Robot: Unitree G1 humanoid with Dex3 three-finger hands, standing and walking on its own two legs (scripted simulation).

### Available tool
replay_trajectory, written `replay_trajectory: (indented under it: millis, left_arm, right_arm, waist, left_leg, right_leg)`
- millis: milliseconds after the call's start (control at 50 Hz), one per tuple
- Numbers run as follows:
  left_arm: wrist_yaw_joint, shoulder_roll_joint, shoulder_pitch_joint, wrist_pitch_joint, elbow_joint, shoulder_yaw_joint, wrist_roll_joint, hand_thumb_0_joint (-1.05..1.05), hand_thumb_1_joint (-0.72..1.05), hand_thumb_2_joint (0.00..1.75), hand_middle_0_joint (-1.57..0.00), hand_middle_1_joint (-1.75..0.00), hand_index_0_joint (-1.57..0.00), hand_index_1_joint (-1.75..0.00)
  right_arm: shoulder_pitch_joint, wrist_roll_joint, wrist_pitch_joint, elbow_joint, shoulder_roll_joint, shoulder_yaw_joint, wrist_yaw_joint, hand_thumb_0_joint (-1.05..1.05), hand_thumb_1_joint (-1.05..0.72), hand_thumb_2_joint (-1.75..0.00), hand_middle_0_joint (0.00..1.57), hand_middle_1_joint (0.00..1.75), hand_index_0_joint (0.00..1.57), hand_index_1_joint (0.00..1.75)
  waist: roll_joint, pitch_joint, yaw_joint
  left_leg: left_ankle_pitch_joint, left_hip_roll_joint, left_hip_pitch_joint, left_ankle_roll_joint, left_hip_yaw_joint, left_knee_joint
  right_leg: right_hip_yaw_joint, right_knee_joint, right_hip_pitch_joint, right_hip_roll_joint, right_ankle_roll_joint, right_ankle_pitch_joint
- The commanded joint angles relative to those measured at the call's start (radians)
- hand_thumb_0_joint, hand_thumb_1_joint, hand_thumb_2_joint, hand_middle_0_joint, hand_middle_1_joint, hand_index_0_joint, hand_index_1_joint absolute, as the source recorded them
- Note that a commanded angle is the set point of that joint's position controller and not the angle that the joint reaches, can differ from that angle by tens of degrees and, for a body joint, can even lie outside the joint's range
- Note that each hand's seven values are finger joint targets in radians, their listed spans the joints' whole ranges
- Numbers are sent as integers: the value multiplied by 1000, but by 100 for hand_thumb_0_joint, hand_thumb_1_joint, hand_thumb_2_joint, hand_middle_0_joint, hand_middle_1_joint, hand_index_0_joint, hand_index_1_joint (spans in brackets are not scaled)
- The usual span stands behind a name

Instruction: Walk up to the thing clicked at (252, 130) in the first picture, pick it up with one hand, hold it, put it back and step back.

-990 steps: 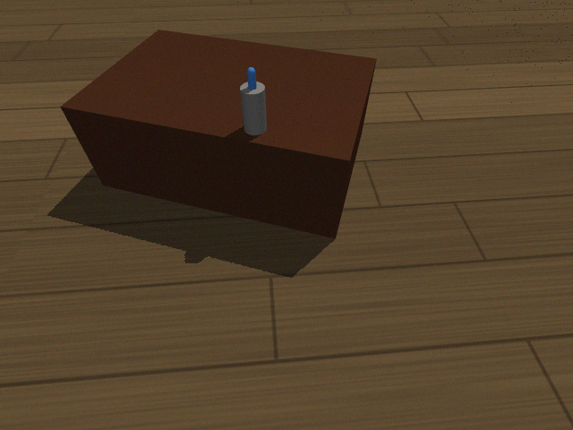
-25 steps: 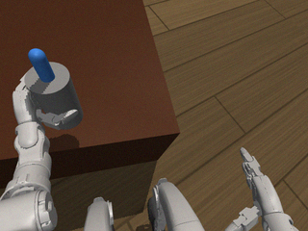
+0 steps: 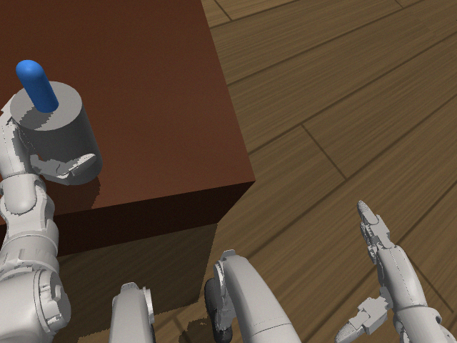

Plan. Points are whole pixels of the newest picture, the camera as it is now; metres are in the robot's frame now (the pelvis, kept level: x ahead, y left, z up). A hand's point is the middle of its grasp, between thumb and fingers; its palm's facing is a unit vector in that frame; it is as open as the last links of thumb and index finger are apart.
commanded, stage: lower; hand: left
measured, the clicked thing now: (58, 126) +0.49 +0.16 +0.00
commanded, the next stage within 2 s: loosen in 0.72 s
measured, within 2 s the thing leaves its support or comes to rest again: rests again in 0.52 s
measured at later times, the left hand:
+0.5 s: hand (63, 147) +0.49 +0.18 -0.07, palm faces +0.14 -0.99 -0.03, open 11.8 cm
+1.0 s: hand (63, 148) +0.49 +0.18 -0.08, palm faces +0.16 -0.99 -0.02, open 11.9 cm
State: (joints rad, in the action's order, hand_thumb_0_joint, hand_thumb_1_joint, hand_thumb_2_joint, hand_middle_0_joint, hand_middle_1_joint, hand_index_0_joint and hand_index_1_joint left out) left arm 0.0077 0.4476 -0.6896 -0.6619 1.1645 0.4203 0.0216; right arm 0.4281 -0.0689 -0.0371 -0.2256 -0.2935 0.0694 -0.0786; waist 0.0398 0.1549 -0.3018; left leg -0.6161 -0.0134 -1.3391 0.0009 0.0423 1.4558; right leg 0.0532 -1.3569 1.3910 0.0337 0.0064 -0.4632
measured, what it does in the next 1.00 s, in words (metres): stands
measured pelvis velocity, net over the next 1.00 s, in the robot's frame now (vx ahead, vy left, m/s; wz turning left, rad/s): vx -0.01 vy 0.00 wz -0.01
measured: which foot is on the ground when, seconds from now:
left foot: down 0.00-1.00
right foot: down 0.00-1.00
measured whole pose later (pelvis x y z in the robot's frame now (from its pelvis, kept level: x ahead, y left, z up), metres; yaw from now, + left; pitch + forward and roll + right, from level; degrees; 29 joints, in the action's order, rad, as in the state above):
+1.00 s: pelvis -0.01 +0.00 -0.04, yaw -1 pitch +31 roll -4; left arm -0.04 0.51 -0.74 -0.69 1.19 0.43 -0.01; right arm 0.44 -0.06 -0.02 -0.34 -0.31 0.08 -0.10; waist 0.04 0.17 -0.36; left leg -0.64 -0.01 -1.51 0.00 0.06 1.61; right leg 0.06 -1.48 1.55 0.04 0.01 -0.48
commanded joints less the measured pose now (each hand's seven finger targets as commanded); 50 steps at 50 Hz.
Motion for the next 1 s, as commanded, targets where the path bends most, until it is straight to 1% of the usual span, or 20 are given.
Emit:
replay_trajectory:
  millis: [0, 80, 180, 220, 260, 300, 380, 440, 500, 600, 620, 660, 700, 720, 780, 800, 820, 880, 900, 980]
  left_arm:
    - [0, 206, -369, -82, -199, 13, 8, 0, -8, 119, -124, -138, -126, -138]
    - [-5, 216, -381, -84, -227, 10, -7, 0, -6, 119, -124, -138, -126, -138]
    - [-12, 180, -338, -76, -177, -1, -5, 0, -8, 119, -124, -138, -126, -138]
    - [-15, 212, -355, -76, -194, 4, -14, 0, -10, 120, -124, -139, -126, -139]
    - [-15, 189, -340, -75, -187, -8, -17, 0, -5, 122, -124, -140, -126, -140]
    - [-20, 199, -333, -76, -184, 5, -13, 0, -8, 120, -123, -139, -126, -139]
    - [-27, 211, -363, -83, -190, 7, -16, 0, -8, 122, -125, -141, -127, -141]
    - [-28, 197, -369, -87, -188, -4, -19, 0, -6, 121, -123, -139, -125, -139]
    - [-30, 204, -345, -83, -176, -3, -27, 0, -6, 121, -123, -139, -125, -139]
    - [-39, 225, -373, -91, -191, 3, -36, 0, -5, 122, -122, -139, -124, -139]
    - [-42, 232, -373, -92, -195, 5, -37, 0, -6, 121, -122, -139, -124, -139]
    - [-40, 189, -356, -83, -141, -15, -39, 0, -7, 120, -122, -138, -124, -138]
    - [-40, 218, -344, -82, -142, 2, -43, 0, -7, 119, -121, -137, -123, -137]
    - [-40, 222, -361, -83, -150, -2, -42, 0, -7, 119, -120, -137, -122, -137]
    - [-38, 186, -349, -75, -115, -15, -40, 0, -9, 118, -120, -136, -122, -136]
    - [-38, 202, -359, -78, -120, -10, -41, 0, -8, 119, -119, -136, -122, -136]
    - [-41, 200, -360, -75, -104, -14, -47, 0, -6, 113, -126, -136, -130, -134]
    - [-46, 215, -372, -77, -134, -4, -47, 0, -30, 89, -106, -112, -110, -110]
    - [-43, 189, -370, -74, -118, -12, -40, 0, -36, 81, -101, -104, -106, -102]
    - [-37, 209, -389, -77, -139, -7, -33, 0, -53, 52, -80, -78, -85, -76]
  right_arm:
    - [69, 8, -49, -178, -172, 138, 21, 0, 51, -6, 5, 5, 5, 5]
    - [59, 6, -48, -195, -167, 138, 16, 0, 52, -6, 5, 5, 5, 5]
    - [53, 9, -45, -205, -174, 136, 12, 0, 52, -6, 5, 5, 5, 5]
    - [51, 10, -42, -219, -187, 150, 12, 0, 51, -6, 5, 5, 5, 5]
    - [55, 11, -38, -216, -192, 159, 11, 0, 52, -6, 5, 5, 5, 5]
    - [69, 11, -34, -200, -185, 149, 9, 0, 52, -6, 5, 5, 5, 5]
    - [60, 12, -35, -231, -185, 153, 10, 0, 52, -6, 5, 5, 5, 5]
    - [75, 11, -34, -203, -170, 137, 6, 0, 52, -6, 5, 5, 5, 5]
    - [75, 9, -35, -220, -179, 150, 4, 0, 52, -6, 5, 5, 5, 5]
    - [46, 11, -32, -260, -189, 155, 4, 0, 52, -6, 5, 5, 5, 5]
    - [58, 10, -28, -253, -197, 162, 4, 0, 52, -6, 5, 5, 5, 5]
    - [71, 10, -28, -252, -184, 152, 3, 0, 52, -6, 5, 5, 5, 5]
    - [76, 12, -28, -248, -192, 164, 5, 0, 52, -6, 5, 5, 5, 5]
    - [70, 12, -29, -250, -184, 151, 4, 0, 52, -6, 5, 5, 5, 5]
    - [93, 15, -28, -253, -182, 150, 1, 0, 52, -6, 5, 5, 5, 5]
    - [70, 16, -31, -262, -185, 150, 3, 0, 53, -6, 5, 5, 5, 5]
    - [80, 16, -29, -251, -188, 157, 3, 0, 53, -5, 5, 5, 5, 5]
    - [74, 16, -29, -274, -194, 163, 3, 0, 52, -4, 5, 5, 5, 5]
    - [81, 16, -27, -265, -190, 159, 2, 0, 52, -4, 5, 5, 5, 5]
    - [74, 18, -34, -274, -188, 157, 5, 0, 53, -5, 5, 5, 5, 5]
  waist:
    - [-248, 579, 1]
    - [-273, 568, -5]
    - [-275, 554, -9]
    - [-280, 571, -11]
    - [-299, 568, -16]
    - [-305, 567, -12]
    - [-290, 553, -26]
    - [-292, 552, -29]
    - [-303, 577, -34]
    - [-306, 573, -28]
    - [-319, 584, -30]
    - [-299, 545, -50]
    - [-278, 553, -52]
    - [-279, 543, -53]
    - [-275, 525, -66]
    - [-277, 528, -58]
    - [-287, 517, -74]
    - [-291, 531, -60]
    - [-287, 514, -68]
    - [-276, 526, -72]
  left_leg:
    - [323, 31, 286, 4, 11, -178]
    - [262, 33, 251, 2, 5, -166]
    - [317, 25, 268, 7, 18, -154]
    - [316, 24, 273, 7, 19, -151]
    - [345, 17, 306, 16, 29, -152]
    - [366, 16, 299, 17, 32, -144]
    - [285, 20, 256, 10, 28, -144]
    - [305, 20, 257, 9, 27, -127]
    - [339, 23, 253, 6, 18, -106]
    - [281, 24, 226, 10, 22, -111]
    - [302, 22, 249, 13, 25, -110]
    - [281, 21, 217, 10, 26, -103]
    - [270, 27, 186, 2, 16, -89]
    - [252, 29, 158, 1, 15, -89]
    - [258, 27, 167, 1, 18, -86]
    - [259, 26, 175, 3, 22, -84]
    - [262, 26, 168, 2, 22, -82]
    - [222, 28, 171, 6, 22, -96]
    - [213, 27, 170, 6, 25, -99]
    - [159, 31, 131, -2, 15, -84]
  right_leg:
    - [-29, 102, -396, -42, -39, 248]
    - [-45, 103, -375, -36, -36, 197]
    - [-14, 74, -314, -48, -45, 222]
    - [-11, 68, -312, -49, -44, 219]
    - [2, 53, -272, -54, -50, 222]
    - [5, 42, -265, -56, -51, 235]
    - [-5, 48, -279, -52, -45, 192]
    - [-1, 35, -249, -53, -45, 202]
    - [-8, 31, -272, -51, -44, 238]
    - [-8, 20, -253, -50, -46, 187]
    - [-4, 16, -245, -52, -48, 199]
    - [-1, 18, -224, -53, -47, 186]
    - [-15, 25, -258, -47, -40, 195]
    - [-22, 26, -267, -44, -38, 183]
    - [-16, 23, -238, -45, -41, 183]
    - [-13, 16, -220, -47, -41, 179]
    - [-8, 13, -207, -48, -42, 185]
    - [-4, 13, -215, -46, -43, 150]
    - [0, 17, -198, -49, -44, 139]
    - [-23, 26, -221, -40, -36, 102]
